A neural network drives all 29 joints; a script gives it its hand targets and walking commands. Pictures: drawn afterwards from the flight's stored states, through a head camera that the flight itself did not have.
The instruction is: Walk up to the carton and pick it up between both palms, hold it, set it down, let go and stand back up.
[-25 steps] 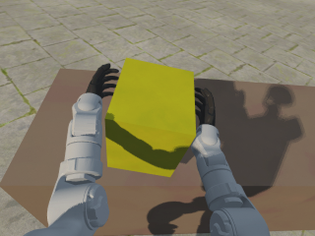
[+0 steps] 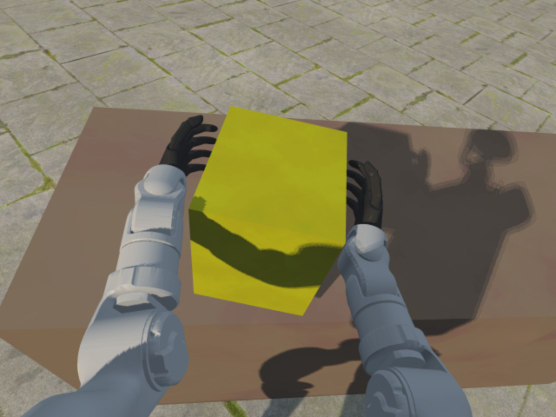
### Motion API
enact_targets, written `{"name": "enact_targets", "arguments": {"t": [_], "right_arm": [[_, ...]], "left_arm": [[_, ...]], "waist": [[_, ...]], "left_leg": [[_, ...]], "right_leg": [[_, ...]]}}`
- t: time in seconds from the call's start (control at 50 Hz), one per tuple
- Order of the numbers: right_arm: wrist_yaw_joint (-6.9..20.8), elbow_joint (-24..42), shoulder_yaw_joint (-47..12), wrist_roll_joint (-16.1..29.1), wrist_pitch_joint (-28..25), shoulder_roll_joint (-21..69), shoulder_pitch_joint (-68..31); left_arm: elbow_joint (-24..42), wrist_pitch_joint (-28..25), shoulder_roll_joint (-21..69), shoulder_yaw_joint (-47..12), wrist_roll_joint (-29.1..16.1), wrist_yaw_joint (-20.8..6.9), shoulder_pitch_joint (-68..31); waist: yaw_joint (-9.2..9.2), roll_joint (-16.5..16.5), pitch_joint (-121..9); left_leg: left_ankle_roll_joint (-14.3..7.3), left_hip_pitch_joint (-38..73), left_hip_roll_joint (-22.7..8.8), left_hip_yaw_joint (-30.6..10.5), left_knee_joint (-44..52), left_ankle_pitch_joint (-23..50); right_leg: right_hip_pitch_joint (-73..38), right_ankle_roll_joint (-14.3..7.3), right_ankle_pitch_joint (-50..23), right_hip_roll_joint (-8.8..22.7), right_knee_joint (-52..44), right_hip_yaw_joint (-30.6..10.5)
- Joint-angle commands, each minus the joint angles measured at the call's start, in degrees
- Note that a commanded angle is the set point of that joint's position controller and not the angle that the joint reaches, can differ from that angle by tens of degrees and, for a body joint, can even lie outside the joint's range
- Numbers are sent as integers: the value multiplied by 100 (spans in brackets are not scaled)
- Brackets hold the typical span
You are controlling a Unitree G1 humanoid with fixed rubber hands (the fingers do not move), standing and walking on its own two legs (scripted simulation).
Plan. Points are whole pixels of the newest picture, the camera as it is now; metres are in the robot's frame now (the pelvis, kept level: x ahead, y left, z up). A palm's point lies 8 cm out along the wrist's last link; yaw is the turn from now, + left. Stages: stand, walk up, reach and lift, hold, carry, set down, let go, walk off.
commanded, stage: set down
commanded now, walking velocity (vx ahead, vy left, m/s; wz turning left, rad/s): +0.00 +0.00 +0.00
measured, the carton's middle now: (268, 215) +0.42 -0.02 +0.04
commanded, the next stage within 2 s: none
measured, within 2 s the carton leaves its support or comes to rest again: rests again in 1.20 s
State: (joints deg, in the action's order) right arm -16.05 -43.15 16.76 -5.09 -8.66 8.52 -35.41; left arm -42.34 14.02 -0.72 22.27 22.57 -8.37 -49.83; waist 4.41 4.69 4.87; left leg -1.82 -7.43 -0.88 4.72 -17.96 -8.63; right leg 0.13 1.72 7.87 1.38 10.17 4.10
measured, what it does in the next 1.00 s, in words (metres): stands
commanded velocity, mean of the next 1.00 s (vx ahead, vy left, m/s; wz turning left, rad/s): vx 0.00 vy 0.00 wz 0.00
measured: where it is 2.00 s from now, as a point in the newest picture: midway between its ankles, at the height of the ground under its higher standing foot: outside the picture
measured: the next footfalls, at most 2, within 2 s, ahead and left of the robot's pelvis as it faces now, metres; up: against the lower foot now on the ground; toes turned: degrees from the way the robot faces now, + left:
none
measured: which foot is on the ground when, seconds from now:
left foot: down 0.00-1.00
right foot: down 0.00-1.00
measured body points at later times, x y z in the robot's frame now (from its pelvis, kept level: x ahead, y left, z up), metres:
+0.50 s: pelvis +0.00 +0.00 +0.00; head +0.05 +0.04 +0.44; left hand +0.46 +0.12 +0.10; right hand +0.38 -0.15 +0.07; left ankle +0.01 +0.09 -0.75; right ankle -0.03 -0.13 -0.75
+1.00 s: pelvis +0.00 +0.00 +0.00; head +0.05 +0.04 +0.44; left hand +0.46 +0.13 +0.09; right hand +0.38 -0.15 +0.06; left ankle +0.01 +0.09 -0.75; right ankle -0.03 -0.13 -0.75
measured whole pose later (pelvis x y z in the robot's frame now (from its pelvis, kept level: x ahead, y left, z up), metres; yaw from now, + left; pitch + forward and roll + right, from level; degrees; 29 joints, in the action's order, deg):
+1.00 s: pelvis +0.00 +0.00 +0.00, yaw +0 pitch +4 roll -1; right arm -16.1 -49.4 28.0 -16.6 -16.9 12.9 -36.8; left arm -54.3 3.9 -2.0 28.2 26.6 -10.6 -53.5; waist 3.1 4.9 1.9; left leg -1.9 -14.5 -1.3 5.3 -17.7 -7.3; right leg 7.7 1.4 6.8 1.2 10.7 4.5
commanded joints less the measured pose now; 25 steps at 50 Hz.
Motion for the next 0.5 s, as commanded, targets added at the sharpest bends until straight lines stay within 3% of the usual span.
{"name": "enact_targets", "arguments": {"t": [0.0, 0.2, 0.3, 0.4, 0.48], "right_arm": [[552, 995, -1834, -323, -404, 2571, -3741], [452, 686, -1591, -587, -445, 2773, -3514], [419, 586, -1431, -698, -521, 2798, -3548], [439, 506, -1427, -747, -729, 2807, -3596], [445, 371, -1360, -812, -801, 2796, -3549]], "left_arm": [[-171, -314, 2985, -1531, -280, -643, -2311], [-581, -456, 2841, -1269, -167, -723, -2292], [-717, -525, 2873, -1255, -154, -726, -2380], [-722, -656, 3053, -1395, -166, -642, -2349], [-852, -708, 3073, -1373, -127, -615, -2290]], "waist": [[-24, -560, -2795], [25, -501, -2662], [68, -603, -2800], [5, -851, -3215], [-19, -834, -3162]], "left_leg": [[189, 1249, 74, 146, -120, 1772], [114, 876, 71, 172, -56, 1582], [185, 974, 26, 155, -151, 1818], [340, 1350, -54, 99, -388, 2567], [335, 1302, -65, 88, -402, 2559]], "right_leg": [[-316, 89, -2030, -292, 218, 284], [-358, 143, -2227, -254, 272, 226], [-88, 94, -2117, -301, 262, 278], [318, -32, -2060, -396, 253, 339], [414, -42, -1948, -401, 219, 341]]}}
